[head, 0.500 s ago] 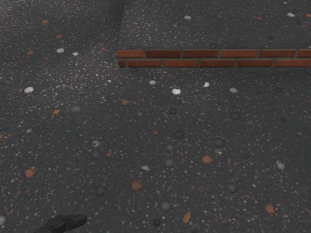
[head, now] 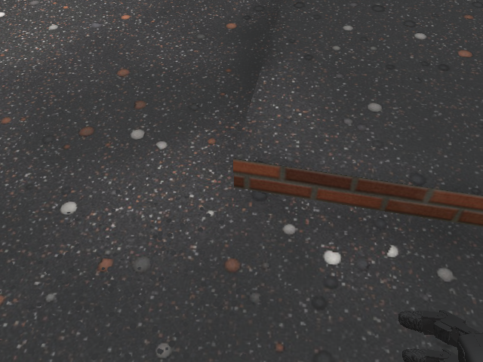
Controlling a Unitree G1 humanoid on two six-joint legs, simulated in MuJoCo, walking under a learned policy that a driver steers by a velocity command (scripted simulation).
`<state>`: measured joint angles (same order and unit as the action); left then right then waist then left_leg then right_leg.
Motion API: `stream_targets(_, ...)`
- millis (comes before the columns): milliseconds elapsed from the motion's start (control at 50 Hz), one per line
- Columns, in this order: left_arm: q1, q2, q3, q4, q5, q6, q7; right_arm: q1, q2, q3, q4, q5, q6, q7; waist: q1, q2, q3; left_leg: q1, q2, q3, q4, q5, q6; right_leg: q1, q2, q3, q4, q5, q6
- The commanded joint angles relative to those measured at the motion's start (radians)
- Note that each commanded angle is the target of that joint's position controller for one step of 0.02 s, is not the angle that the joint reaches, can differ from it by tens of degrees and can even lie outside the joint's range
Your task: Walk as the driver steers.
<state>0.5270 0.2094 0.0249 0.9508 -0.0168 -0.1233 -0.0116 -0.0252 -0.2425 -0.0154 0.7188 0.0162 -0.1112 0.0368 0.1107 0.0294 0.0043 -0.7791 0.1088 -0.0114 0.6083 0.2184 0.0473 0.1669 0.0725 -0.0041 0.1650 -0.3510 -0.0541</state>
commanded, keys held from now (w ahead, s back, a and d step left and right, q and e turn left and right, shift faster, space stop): w+shift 1.00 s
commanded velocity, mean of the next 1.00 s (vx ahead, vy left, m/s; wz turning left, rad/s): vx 1.00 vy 0.00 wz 0.00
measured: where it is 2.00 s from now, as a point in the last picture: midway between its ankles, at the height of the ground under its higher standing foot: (297, 37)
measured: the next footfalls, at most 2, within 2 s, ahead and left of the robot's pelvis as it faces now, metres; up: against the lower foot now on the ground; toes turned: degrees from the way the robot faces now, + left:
left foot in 0.10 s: +0.36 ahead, +0.12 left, +0.00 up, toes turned +1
right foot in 0.60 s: +0.83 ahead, -0.10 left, +0.00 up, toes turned -1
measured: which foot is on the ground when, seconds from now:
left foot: up 0.00-0.08, down 0.10-0.62, up 0.64-1.00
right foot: down 0.00-0.12, up 0.14-0.58, down 0.60-1.00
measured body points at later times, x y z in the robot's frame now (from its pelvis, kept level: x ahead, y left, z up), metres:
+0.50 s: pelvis +0.48 +0.03 +0.00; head +0.49 +0.02 +0.45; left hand +0.74 +0.24 -0.06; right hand +0.41 -0.22 -0.14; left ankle +0.32 +0.12 -0.73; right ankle +0.74 -0.13 -0.67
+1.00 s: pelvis +0.95 +0.00 +0.00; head +0.96 +0.00 +0.45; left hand +0.84 +0.22 -0.14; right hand +1.20 -0.19 -0.07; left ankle +1.00 +0.14 -0.51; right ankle +0.79 -0.10 -0.73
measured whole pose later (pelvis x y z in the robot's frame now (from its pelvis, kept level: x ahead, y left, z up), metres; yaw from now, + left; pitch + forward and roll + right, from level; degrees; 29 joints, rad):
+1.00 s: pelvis +0.95 +0.00 +0.00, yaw -1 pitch +5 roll -1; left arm 0.60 0.18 0.00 0.98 -0.01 -0.07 0.01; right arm 0.02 -0.19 0.03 0.68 0.00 -0.10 0.03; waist 0.08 0.02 -0.08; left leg -1.09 0.16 -0.01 1.82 -0.39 0.00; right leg 0.00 0.05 -0.01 0.34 -0.43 -0.05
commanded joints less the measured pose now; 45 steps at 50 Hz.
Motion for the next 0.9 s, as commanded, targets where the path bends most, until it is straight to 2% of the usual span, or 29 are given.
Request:
stream_targets(20, 0.002, 0.175, 0.032, -0.036, -0.005, 0.001, 0.015, -0.16, -0.067, -0.014, -0.114, 0.014, -0.022, 0.022, -0.046, -0.079, 0.148, 0.175, -0.074, 0.053, -0.128, 0.003, 0.016, -0.157, -0.252, 0.052, -0.07, 0.592, -0.111)
stream_targets(60, 0.005, 0.212, 0.041, -0.028, 0.019, 0.023, 0.023, -0.091, -0.12, -0.038, -0.12, 0.018, -0.019, 0.024, -0.112, -0.144, 0.054, 0.246, -0.145, 0.097, -0.103, -0.151, 0.049, 0.004, -0.288, 0.046, 0.086, 1.046, -0.088)
stream_targets(80, -0.011, 0.234, 0.047, -0.023, 0.041, 0.039, 0.025, 0.039, -0.161, -0.056, -0.099, 0.029, -0.009, 0.015, -0.195, -0.195, -0.033, 0.368, -0.166, 0.099, -0.066, -0.23, 0.076, 0.04, -0.303, 0.044, 0.25, 1.263, -0.081)
stream_targets(100, -0.072, 0.243, 0.048, -0.032, 0.052, 0.055, 0.027, 0.275, -0.198, -0.077, -0.039, 0.034, 0.006, -0.001, -0.327, -0.214, -0.144, 0.623, -0.149, 0.09, -0.064, -0.228, 0.106, -0.048, -0.285, 0.011, 0.517, 1.335, -0.056)
stream_targets(120, -0.081, 0.178, 0.028, -0.07, 0.066, 0.052, 0.031, 0.516, -0.271, -0.089, 0.024, 0.014, 0.023, -0.019, -0.378, -0.094, -0.324, 1.039, 0.05, -0.156, 0.054, -0.373, 0.132, -0.361, -0.232, 0.018, 0.891, 0.994, -0.049)
stream_targets(140, 0.103, -0.005, -0.019, -0.06, 0.013, 0.017, 0.003, 0.544, -0.29, -0.097, 0.042, 0.005, 0.005, 0.001, -0.237, 0.362, -0.533, 1.379, 0.271, -0.764, -0.168, -0.856, 0.345, -0.751, 0.006, 0.112, 1.312, 0.005, 0.011)
stream_targets(160, 0.022, 0.121, 0.006, -0.061, -0.031, -0.015, -0.001, 0.533, -0.182, -0.077, 0.064, -0.007, 0.007, -0.001, -0.279, 0.267, -0.478, 1.342, 0.223, -0.88, -0.331, -0.984, 0.277, -0.863, -0.049, 0.198, 1.347, -0.041, -0.041)
stream_targets(180, -0.151, 0.17, 0.019, -0.121, -0.064, -0.026, 0.001, 0.475, -0.129, -0.063, 0.066, -0.02, 0.005, -0.006, -0.274, 0.179, -0.276, 1.191, 0.198, -0.678, -0.323, -0.842, 0.234, -0.924, -0.092, 0.165, 1.353, -0.034, -0.057)
stream_targets(200, -0.248, 0.141, 0.008, -0.159, -0.048, -0.034, 0.005, 0.413, -0.127, -0.061, 0.074, -0.03, -0.006, 0.002, -0.233, -0.019, -0.152, 0.988, 0.162, -0.563, -0.355, -0.66, 0.216, -0.905, -0.126, 0.146, 1.285, -0.002, -0.062)
stream_targets(220, -0.281, 0.127, 0.014, -0.169, -0.024, -0.031, 0.008, 0.351, -0.098, -0.053, 0.075, -0.041, -0.018, 0.008, -0.178, -0.066, -0.094, 0.834, 0.127, -0.468, -0.367, -0.556, 0.214, -0.867, -0.165, 0.142, 1.205, 0.041, -0.061)
stream_targets(240, -0.248, 0.107, 0.013, -0.166, -0.017, -0.017, 0.001, 0.311, -0.062, -0.041, 0.078, -0.054, -0.022, 0.012, -0.122, -0.039, -0.066, 0.721, 0.097, -0.407, -0.384, -0.524, 0.214, -0.811, -0.196, 0.148, 1.174, 0.065, -0.059)
stream_targets(260, -0.227, 0.092, 0.013, -0.159, -0.014, 0.0, 0.0, 0.286, -0.035, -0.033, 0.082, -0.045, -0.021, 0.016, -0.092, -0.017, -0.037, 0.653, 0.08, -0.361, -0.407, -0.507, 0.217, -0.795, -0.213, 0.138, 1.142, 0.067, -0.051)
stream_targets(300, -0.241, 0.069, 0.007, -0.17, -0.008, 0.025, 0.003, 0.286, -0.045, -0.031, 0.101, -0.015, -0.023, 0.013, -0.06, 0.004, 0.032, 0.547, 0.076, -0.295, -0.466, -0.509, 0.213, -0.825, -0.253, 0.119, 1.056, 0.071, -0.027)
stream_targets(340, -0.356, 0.08, 0.001, -0.213, 0.009, 0.027, 0.011, 0.325, -0.094, -0.04, 0.116, -0.014, -0.026, -0.001, -0.084, -0.012, 0.103, 0.514, 0.072, -0.241, -0.512, -0.432, 0.214, -0.914, -0.27, 0.096, 0.934, 0.201, 0.009)
stream_targets(400, -0.515, 0.091, -0.002, -0.259, 0.019, 0.013, -0.001, 0.388, -0.111, -0.041, 0.128, -0.011, -0.028, -0.021, -0.136, -0.031, 0.133, 0.48, 0.005, -0.093, -0.539, -0.281, 0.169, -0.851, -0.23, 0.026, 0.654, 0.49, 0.03)
stream_targets(500, -0.693, 0.102, -0.003, -0.329, -0.009, -0.008, -0.036, 0.526, -0.148, -0.041, 0.178, 0.007, -0.016, -0.033, -0.19, -0.022, 0.163, 0.708, 0.054, -0.031, -0.568, -0.167, 0.134, -0.765, -0.148, -0.015, 0.342, 0.617, 0.014)
stream_targets(560, -0.629, 0.168, 0.025, -0.345, -0.012, -0.01, -0.039, 0.523, -0.205, -0.056, 0.188, -0.018, 0.012, -0.041, -0.114, 0.065, 0.055, 0.941, 0.107, -0.027, -0.367, 0.416, 0.101, -0.695, -0.056, -0.063, 0.335, 0.422, -0.03)
stream_targets(580, -0.426, 0.201, 0.045, -0.302, -0.02, 0.005, -0.027, 0.51, -0.21, -0.054, 0.2, -0.046, 0.032, -0.043, -0.003, 0.152, -0.072, 0.974, 0.118, -0.017, -0.173, 0.702, 0.1, -0.516, -0.028, -0.076, 0.429, 0.32, -0.058)
stream_targets(600, -0.167, 0.243, 0.067, -0.234, -0.025, 0.02, -0.013, 0.433, -0.213, -0.053, 0.183, -0.053, 0.045, -0.047, 0.144, 0.171, -0.176, 0.829, 0.082, 0.023, 0.118, 0.738, 0.068, -0.231, -0.048, -0.065, 0.419, 0.283, -0.085)
stream_targets(620, 0.029, 0.343, 0.083, -0.177, -0.012, 0.034, 0.007, 0.44, -0.138, -0.032, 0.138, -0.067, 0.035, -0.05, 0.152, -0.044, -0.351, 0.532, 0.013, 0.001, 0.499, 0.256, 0.055, 0.15, -0.254, 0.21, 0.492, 0.172, -0.102)
stream_targets(640, 0.012, 0.35, 0.085, -0.17, 0.007, 0.016, -0.013, 0.619, 0.031, 0.01, 0.147, 0.0, -0.004, -0.023, -0.008, -0.467, -0.503, 0.164, -0.197, -0.102, 0.853, -0.656, 0.009, 0.402, -0.45, 0.797, 0.242, -0.267, -0.299)
stream_targets(660, -0.017, 0.234, 0.063, -0.158, 0.012, 0.012, -0.016, 0.519, -0.105, -0.013, 0.146, 0.036, -0.031, -0.02, 0.042, -0.32, -0.407, 0.057, -0.127, -0.172, 0.874, -0.65, 0.064, 0.346, -0.402, 0.869, 0.104, -0.421, -0.237)
stream_targets(680, -0.084, 0.178, 0.049, -0.163, 0.021, 0.006, -0.014, 0.351, -0.138, -0.021, 0.09, 0.062, -0.04, -0.021, 0.04, -0.214, -0.221, 0.009, -0.089, -0.139, 0.864, -0.611, 0.076, 0.185, -0.381, 0.679, 0.099, -0.276, -0.21)
stream_targets(700, -0.157, 0.169, 0.044, -0.159, 0.03, -0.004, -0.025, 0.255, -0.111, -0.012, 0.058, 0.04, -0.042, -0.027, -0.003, -0.016, -0.099, 0.047, -0.05, -0.118, 0.79, -0.559, 0.078, -0.022, -0.338, 0.554, 0.07, -0.065, -0.189)
stream_targets(740, -0.25, 0.107, 0.026, -0.157, 0.049, -0.016, -0.03, 0.283, -0.076, -0.013, 0.057, 0.01, -0.019, -0.024, -0.11, -0.021, -0.053, 0.153, 0.017, -0.124, 0.702, -0.502, 0.064, -0.247, -0.285, 0.405, 0.042, 0.098, -0.197)
stream_targets(780, -0.265, 0.094, 0.019, -0.141, 0.024, -0.015, -0.032, 0.314, -0.044, -0.01, 0.062, 0.005, 0.011, -0.024, -0.157, -0.052, -0.006, 0.164, 0.046, -0.108, 0.634, -0.507, 0.04, -0.352, -0.266, 0.316, -0.006, 0.132, -0.197)
stream_targets(800, -0.255, 0.109, 0.021, -0.132, 0.014, -0.017, -0.029, 0.284, -0.039, -0.005, 0.053, -0.002, 0.019, -0.026, -0.158, -0.054, 0.036, 0.127, 0.059, -0.095, 0.603, -0.484, 0.023, -0.39, -0.266, 0.28, -0.029, 0.173, -0.2)
stream_targets(840, -0.18, 0.143, 0.027, -0.109, 0.027, -0.009, -0.019, 0.22, -0.012, 0.007, 0.03, -0.004, 0.03, -0.029, -0.136, -0.056, 0.074, -0.036, 0.049, -0.058, 0.668, -0.424, -0.023, -0.349, -0.288, 0.267, -0.018, 0.325, -0.226)
stream_targets(900, -0.061, 0.111, 0.008, -0.058, 0.014, 0.018, -0.001, 0.122, 0.008, 0.02, -0.016, 0.017, 0.045, -0.028, -0.114, -0.072, 0.152, -0.478, 0.063, -0.05, 1.034, -0.524, -0.057, -0.217, -0.322, 0.253, -0.002, 0.215, -0.225)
